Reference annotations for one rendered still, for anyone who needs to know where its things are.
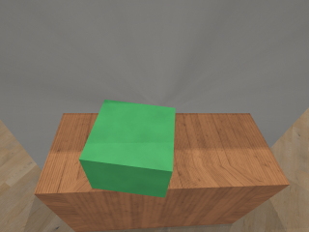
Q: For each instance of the carton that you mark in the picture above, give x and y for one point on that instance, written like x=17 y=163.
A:
x=131 y=148

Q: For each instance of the pedestal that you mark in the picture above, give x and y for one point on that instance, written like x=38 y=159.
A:
x=222 y=170

